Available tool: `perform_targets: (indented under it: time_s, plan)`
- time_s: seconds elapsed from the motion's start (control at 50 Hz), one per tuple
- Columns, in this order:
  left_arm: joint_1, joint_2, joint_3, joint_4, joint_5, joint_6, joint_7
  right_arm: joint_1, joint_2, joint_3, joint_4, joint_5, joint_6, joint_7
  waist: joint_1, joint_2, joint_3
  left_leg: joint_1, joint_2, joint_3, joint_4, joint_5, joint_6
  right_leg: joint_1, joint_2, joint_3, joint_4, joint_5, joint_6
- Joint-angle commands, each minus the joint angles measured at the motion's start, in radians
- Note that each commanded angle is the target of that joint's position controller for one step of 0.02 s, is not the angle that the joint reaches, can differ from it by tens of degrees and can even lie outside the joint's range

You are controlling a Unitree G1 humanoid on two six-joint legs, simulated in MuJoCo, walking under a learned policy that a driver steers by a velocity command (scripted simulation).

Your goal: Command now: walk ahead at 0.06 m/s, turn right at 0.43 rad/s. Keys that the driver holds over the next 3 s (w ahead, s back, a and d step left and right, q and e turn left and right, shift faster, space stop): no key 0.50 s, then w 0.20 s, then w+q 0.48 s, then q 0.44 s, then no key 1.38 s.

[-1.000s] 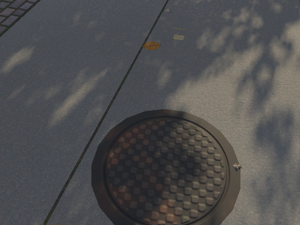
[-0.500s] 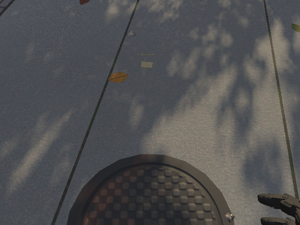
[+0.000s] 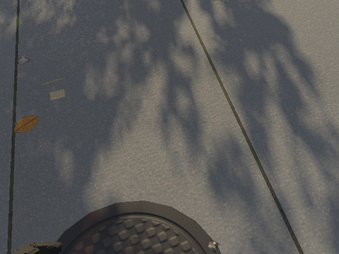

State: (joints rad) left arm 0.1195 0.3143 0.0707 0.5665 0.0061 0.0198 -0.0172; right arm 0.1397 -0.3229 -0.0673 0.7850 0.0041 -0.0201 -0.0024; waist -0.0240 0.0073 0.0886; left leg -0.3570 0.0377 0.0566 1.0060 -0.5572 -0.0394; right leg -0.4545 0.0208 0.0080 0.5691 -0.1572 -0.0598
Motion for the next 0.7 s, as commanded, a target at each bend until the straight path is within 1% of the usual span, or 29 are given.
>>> perform_targets:
  time_s: [0.02, 0.04, 0.06, 0.08, 0.1, 0.16, 0.22, 0.24, 0.26, 0.28, 0.3, 0.32, 0.34, 0.36, 0.38, 0.4, 0.42, 0.46, 0.5, 0.52, 0.54, 0.56, 0.58, 0.6, 0.62, 0.64, 0.66, 0.68, 0.7]
  plan:
    - [0.077, 0.133, 0.039, -0.049, -0.010, -0.020, 0.010, 0.013, -0.104, -0.018, -0.059, 0.007, 0.008, -0.006, 0.050, -0.051, -0.274, -0.280, 0.026, -0.115, 0.197, 0.015, -0.003, 0.413, -0.286, 0.343, -0.190, 0.373, -0.213]
    - [0.039, 0.125, 0.032, -0.049, -0.014, -0.015, 0.015, 0.008, -0.110, -0.021, -0.057, -0.003, 0.018, -0.017, 0.033, -0.072, -0.234, -0.241, 0.035, -0.110, 0.138, 0.065, -0.013, 0.327, -0.256, 0.303, -0.210, 0.305, -0.187]
    - [0.013, 0.133, 0.031, -0.051, -0.003, -0.012, 0.019, 0.027, -0.105, -0.020, -0.049, -0.005, 0.028, -0.019, 0.010, -0.109, -0.222, -0.163, 0.021, -0.090, 0.129, 0.109, -0.025, 0.236, -0.226, 0.265, -0.229, 0.301, -0.183]
    - [-0.003, 0.130, 0.030, -0.050, 0.007, -0.012, 0.021, 0.051, -0.095, -0.018, -0.041, -0.004, 0.032, -0.020, -0.002, -0.127, -0.221, -0.122, 0.011, -0.082, 0.095, 0.130, -0.034, 0.199, -0.210, 0.243, -0.239, 0.298, -0.185]
    - [-0.009, 0.124, 0.028, -0.045, 0.011, -0.013, 0.024, 0.066, -0.083, -0.015, -0.035, -0.003, 0.034, -0.022, -0.006, -0.133, -0.224, -0.097, 0.007, -0.078, 0.045, 0.140, -0.041, 0.186, -0.202, 0.226, -0.241, 0.298, -0.187]
    - [-0.007, 0.114, 0.026, -0.023, 0.008, -0.014, 0.031, 0.044, -0.049, 0.001, -0.037, -0.006, 0.037, -0.025, 0.016, -0.140, -0.225, -0.039, 0.014, -0.084, -0.120, 0.177, -0.042, 0.180, -0.198, 0.220, -0.238, 0.208, -0.182]
    - [0.003, 0.105, 0.019, 0.004, 0.012, -0.010, 0.029, 0.020, -0.056, 0.001, -0.042, -0.003, 0.036, -0.020, 0.039, -0.154, -0.209, 0.018, 0.010, -0.082, -0.240, 0.206, -0.030, 0.168, -0.209, 0.257, -0.238, 0.060, -0.177]
    - [0.000, 0.097, 0.014, 0.013, 0.011, -0.008, 0.027, 0.022, -0.054, 0.001, -0.040, -0.003, 0.034, -0.016, 0.036, -0.152, -0.198, 0.045, 0.005, -0.076, -0.297, 0.225, -0.022, 0.160, -0.205, 0.266, -0.231, 0.011, -0.167]
    - [-0.012, 0.084, 0.007, 0.020, 0.006, -0.007, 0.025, 0.039, -0.044, 0.003, -0.033, -0.006, 0.031, -0.011, 0.018, -0.143, -0.186, 0.098, -0.003, -0.062, -0.391, 0.280, -0.008, 0.140, -0.193, 0.263, -0.216, -0.036, -0.147]
    - [-0.011, 0.063, -0.002, 0.031, 0.002, -0.007, 0.023, 0.062, -0.032, 0.006, -0.023, -0.013, 0.026, -0.005, -0.002, -0.128, -0.176, 0.171, -0.013, -0.047, -0.508, 0.361, 0.011, 0.108, -0.170, 0.252, -0.200, -0.087, -0.112]
    - [0.036, 0.030, -0.014, 0.054, 0.007, -0.012, 0.021, 0.069, -0.043, 0.009, -0.024, -0.031, 0.022, -0.001, 0.004, -0.087, -0.169, 0.230, 0.030, -0.100, -0.581, 0.438, 0.036, 0.077, -0.128, 0.232, -0.173, -0.144, -0.054]
    - [0.080, 0.014, -0.018, 0.060, 0.021, -0.017, 0.019, 0.062, -0.116, -0.001, -0.038, -0.042, 0.018, -0.005, 0.054, 0.063, -0.156, 0.230, 0.158, -0.234, -0.620, 0.533, 0.090, 0.052, -0.046, 0.153, -0.064, -0.222, 0.005]
    - [0.095, 0.004, -0.017, 0.056, 0.019, -0.018, 0.021, -0.002, -0.108, 0.003, -0.025, -0.041, 0.017, -0.003, 0.100, 0.203, -0.136, 0.052, 0.207, -0.286, -0.671, 0.351, 0.170, 0.156, 0.001, 0.069, -0.068, -0.201, 0.048]
    - [0.050, 0.041, -0.010, 0.068, 0.025, -0.015, 0.026, -0.058, -0.051, 0.017, -0.048, -0.040, 0.009, 0.002, 0.079, 0.172, -0.095, -0.025, 0.154, -0.261, -0.702, 0.186, 0.144, 0.236, -0.017, 0.077, -0.078, -0.115, 0.062]
    - [0.012, 0.050, -0.003, 0.067, 0.023, -0.011, 0.030, -0.045, -0.039, 0.021, -0.037, -0.041, 0.001, 0.002, 0.059, 0.158, -0.087, -0.031, 0.112, -0.221, -0.696, 0.124, 0.101, 0.257, -0.015, 0.082, -0.078, -0.071, 0.058]
    - [0.008, 0.045, -0.003, 0.076, 0.021, -0.003, 0.035, -0.030, -0.049, 0.021, -0.028, -0.036, -0.007, 0.003, 0.052, 0.148, -0.081, -0.033, 0.089, -0.196, -0.690, 0.134, 0.076, 0.274, -0.023, 0.091, -0.080, -0.047, 0.050]
    - [0.021, 0.052, -0.001, 0.083, 0.021, 0.003, 0.037, -0.018, -0.052, 0.022, -0.023, -0.029, -0.015, 0.002, 0.046, 0.131, -0.071, -0.019, 0.079, -0.180, -0.681, 0.153, 0.066, 0.265, -0.029, 0.105, -0.090, -0.033, 0.044]
    - [0.031, 0.039, -0.002, 0.102, 0.016, -0.002, 0.036, 0.022, -0.050, 0.025, -0.006, -0.020, -0.020, -0.005, 0.034, 0.079, -0.074, 0.027, 0.062, -0.155, -0.647, 0.215, 0.061, 0.248, -0.034, 0.112, -0.106, -0.009, 0.036]
    - [0.036, 0.027, -0.002, 0.121, 0.013, -0.009, 0.037, 0.039, -0.046, 0.028, 0.002, -0.018, -0.019, -0.011, 0.023, 0.041, -0.088, 0.064, 0.055, -0.145, -0.624, 0.275, 0.068, 0.243, -0.036, 0.113, -0.109, 0.033, 0.039]
    - [0.051, 0.014, -0.004, 0.138, 0.012, -0.010, 0.038, 0.058, -0.040, 0.030, 0.012, -0.018, -0.017, -0.013, 0.018, 0.035, -0.115, 0.082, 0.048, -0.138, -0.630, 0.206, 0.073, 0.252, -0.023, 0.097, -0.105, -0.027, 0.041]
    - [0.055, 0.011, -0.003, 0.149, 0.008, -0.010, 0.039, 0.069, -0.049, 0.026, 0.019, -0.014, -0.012, -0.015, 0.011, 0.042, -0.105, 0.084, 0.046, -0.148, -0.644, 0.098, 0.088, 0.227, 0.002, 0.069, -0.079, -0.127, 0.042]
    - [0.058, 0.015, 0.002, 0.154, 0.002, -0.012, 0.040, 0.081, -0.078, 0.017, 0.022, -0.007, -0.006, -0.018, 0.002, 0.069, -0.080, 0.089, 0.067, -0.190, -0.671, -0.027, 0.119, 0.169, 0.031, 0.031, -0.027, -0.238, 0.042]
    - [0.051, 0.016, 0.004, 0.151, -0.004, -0.020, 0.039, 0.100, -0.100, 0.010, 0.025, -0.001, -0.003, -0.021, -0.007, 0.102, -0.046, 0.104, 0.125, -0.274, -0.723, -0.144, 0.161, 0.092, 0.043, -0.002, 0.035, -0.282, 0.042]
    - [0.035, 0.016, 0.006, 0.144, -0.012, -0.033, 0.036, 0.114, -0.121, 0.002, 0.028, 0.006, -0.003, -0.024, -0.013, 0.130, -0.005, 0.127, 0.206, -0.376, -0.778, -0.218, 0.210, 0.016, 0.033, -0.031, 0.094, -0.269, 0.039]
    - [0.011, 0.012, 0.005, 0.135, -0.020, -0.049, 0.032, 0.124, -0.135, -0.004, 0.032, 0.011, -0.006, -0.027, -0.022, 0.145, 0.036, 0.129, 0.266, -0.457, -0.809, -0.223, 0.250, -0.030, 0.000, -0.022, 0.131, -0.250, 0.030]
    - [0.001, 0.009, 0.005, 0.132, -0.025, -0.065, 0.026, 0.128, -0.134, -0.007, 0.035, 0.012, -0.012, -0.029, -0.023, 0.145, 0.055, 0.145, 0.293, -0.485, -0.819, -0.174, 0.270, -0.062, -0.028, -0.006, 0.150, -0.253, 0.019]
    - [0.005, 0.009, 0.006, 0.135, -0.028, -0.077, 0.020, 0.122, -0.127, -0.008, 0.036, 0.013, -0.018, -0.027, -0.017, 0.145, 0.055, 0.171, 0.295, -0.472, -0.813, -0.106, 0.271, -0.071, -0.044, -0.002, 0.136, -0.272, 0.006]
    - [0.026, 0.006, 0.006, 0.145, -0.031, -0.088, 0.013, 0.102, -0.121, -0.008, 0.032, 0.019, -0.020, -0.023, 0.000, 0.139, 0.044, 0.173, 0.275, -0.427, -0.799, -0.045, 0.257, -0.023, -0.047, -0.011, 0.067, -0.270, -0.007]
    - [0.078, 0.005, 0.008, 0.171, -0.033, -0.096, 0.007, 0.059, -0.116, -0.008, 0.023, 0.029, -0.019, -0.017, 0.038, 0.128, 0.025, 0.117, 0.230, -0.351, -0.778, 0.022, 0.229, 0.116, -0.031, -0.037, -0.047, -0.193, -0.017]
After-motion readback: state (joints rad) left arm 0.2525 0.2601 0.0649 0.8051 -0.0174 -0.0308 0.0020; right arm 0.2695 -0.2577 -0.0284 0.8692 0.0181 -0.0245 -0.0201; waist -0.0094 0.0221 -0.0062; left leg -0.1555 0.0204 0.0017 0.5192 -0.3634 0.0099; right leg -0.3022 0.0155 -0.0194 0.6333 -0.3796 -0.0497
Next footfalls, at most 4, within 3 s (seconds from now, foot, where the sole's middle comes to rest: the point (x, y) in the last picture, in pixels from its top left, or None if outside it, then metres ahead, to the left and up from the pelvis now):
0.30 left None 0.10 0.15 -0.76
1.22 left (145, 230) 0.50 0.14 -0.76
1.72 right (180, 185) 0.68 0.00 -0.76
2.04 left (130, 230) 0.50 0.20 -0.76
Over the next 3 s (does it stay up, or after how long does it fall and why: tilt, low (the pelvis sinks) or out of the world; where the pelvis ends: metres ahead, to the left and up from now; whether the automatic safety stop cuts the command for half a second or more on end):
stays up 0.55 0.10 0.01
